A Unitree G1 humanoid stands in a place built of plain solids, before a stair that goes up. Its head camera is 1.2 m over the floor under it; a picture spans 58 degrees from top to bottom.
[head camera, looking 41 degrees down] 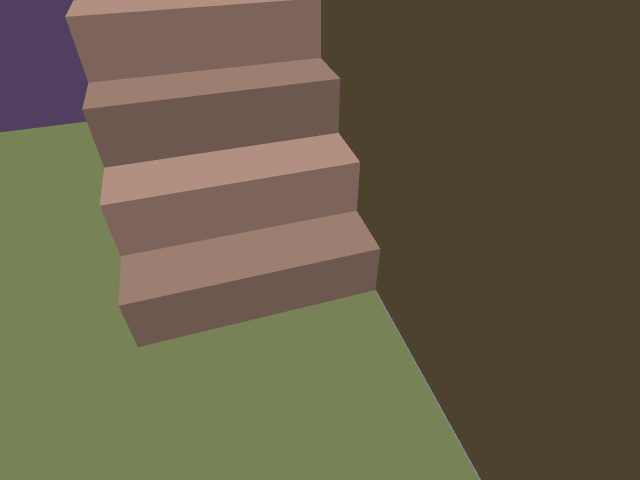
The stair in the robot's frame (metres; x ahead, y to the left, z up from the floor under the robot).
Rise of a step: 0.21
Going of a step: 0.23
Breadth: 0.85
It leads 17 degrees to the left of straight ahead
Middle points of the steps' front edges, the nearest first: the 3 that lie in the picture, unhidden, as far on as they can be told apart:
0.97 0.20 0.21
1.18 0.26 0.42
1.40 0.33 0.63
